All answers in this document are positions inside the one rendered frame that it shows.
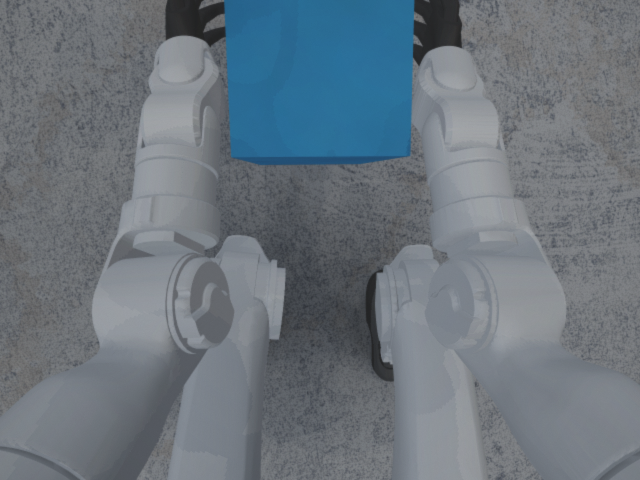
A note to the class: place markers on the right robot thigh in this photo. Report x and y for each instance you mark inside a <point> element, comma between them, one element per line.
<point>437,428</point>

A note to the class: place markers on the robot left hand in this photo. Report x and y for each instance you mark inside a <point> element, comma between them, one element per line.
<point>184,19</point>

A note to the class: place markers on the robot right forearm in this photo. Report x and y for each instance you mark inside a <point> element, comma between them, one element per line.
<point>474,208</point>

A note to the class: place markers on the robot left forearm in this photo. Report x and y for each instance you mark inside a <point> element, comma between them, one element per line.
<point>173,206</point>

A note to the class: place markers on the left robot upper arm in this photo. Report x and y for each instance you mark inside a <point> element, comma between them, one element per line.
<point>155,318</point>

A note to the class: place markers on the carton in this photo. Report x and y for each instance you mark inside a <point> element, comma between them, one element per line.
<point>319,81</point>

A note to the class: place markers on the robot right hand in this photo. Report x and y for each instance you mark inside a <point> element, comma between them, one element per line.
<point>443,26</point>

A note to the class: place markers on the robot right shin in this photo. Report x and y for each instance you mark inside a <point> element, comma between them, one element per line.
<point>412,252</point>

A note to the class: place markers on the right robot upper arm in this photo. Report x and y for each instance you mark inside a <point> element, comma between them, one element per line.
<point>504,317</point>

